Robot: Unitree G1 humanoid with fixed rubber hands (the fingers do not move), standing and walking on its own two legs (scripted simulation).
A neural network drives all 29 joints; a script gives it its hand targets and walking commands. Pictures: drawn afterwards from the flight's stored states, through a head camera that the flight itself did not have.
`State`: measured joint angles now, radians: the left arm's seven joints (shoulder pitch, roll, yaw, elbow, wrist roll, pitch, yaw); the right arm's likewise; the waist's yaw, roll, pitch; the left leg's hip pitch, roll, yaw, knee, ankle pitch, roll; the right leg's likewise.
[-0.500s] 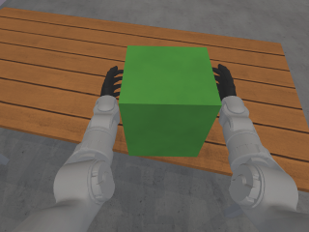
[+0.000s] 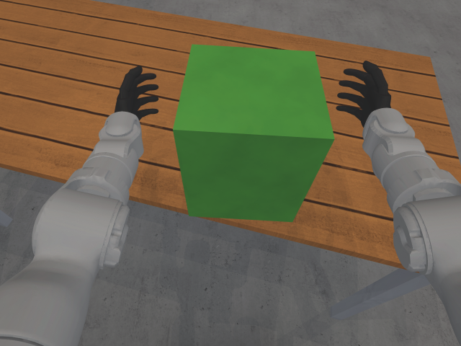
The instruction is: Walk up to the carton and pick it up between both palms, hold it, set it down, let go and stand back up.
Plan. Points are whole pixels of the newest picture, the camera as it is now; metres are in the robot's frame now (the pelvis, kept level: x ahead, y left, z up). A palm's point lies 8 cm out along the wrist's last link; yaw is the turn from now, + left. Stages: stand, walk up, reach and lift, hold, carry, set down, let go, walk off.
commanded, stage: set down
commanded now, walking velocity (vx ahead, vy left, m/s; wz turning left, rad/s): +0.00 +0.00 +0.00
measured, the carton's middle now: (246, 140) +0.48 +0.02 +0.06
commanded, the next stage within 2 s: none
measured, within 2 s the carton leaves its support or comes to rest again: neither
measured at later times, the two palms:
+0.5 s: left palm (104, 56) +0.47 +0.23 +0.23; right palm (405, 61) +0.47 -0.18 +0.24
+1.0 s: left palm (100, 68) +0.46 +0.23 +0.22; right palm (395, 71) +0.47 -0.17 +0.23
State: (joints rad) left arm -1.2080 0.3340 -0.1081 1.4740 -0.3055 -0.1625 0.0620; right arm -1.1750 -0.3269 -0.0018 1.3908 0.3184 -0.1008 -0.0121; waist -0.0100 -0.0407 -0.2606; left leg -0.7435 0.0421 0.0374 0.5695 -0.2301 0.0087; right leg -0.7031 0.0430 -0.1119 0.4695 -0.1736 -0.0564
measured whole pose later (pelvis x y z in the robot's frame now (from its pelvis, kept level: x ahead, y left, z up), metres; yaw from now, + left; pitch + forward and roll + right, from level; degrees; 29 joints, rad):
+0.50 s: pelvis -0.01 -0.01 +0.01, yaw +2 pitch +19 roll -1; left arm -1.39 0.42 -0.15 1.43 -0.35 0.08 0.05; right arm -1.32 -0.33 -0.08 1.34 0.28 0.14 -0.05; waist -0.07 -0.06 -0.25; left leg -0.61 0.02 0.01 0.44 -0.15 0.00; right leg -0.58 0.03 -0.12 0.38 -0.13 -0.06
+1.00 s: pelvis +0.01 -0.01 +0.02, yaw +2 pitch +10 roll -1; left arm -1.10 0.41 0.02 1.05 -0.22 0.26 0.02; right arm -1.13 -0.30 0.00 1.10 0.36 0.23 -0.11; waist -0.03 -0.05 -0.16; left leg -0.37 0.02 0.02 0.36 -0.17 0.00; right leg -0.34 0.04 -0.10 0.30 -0.14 -0.06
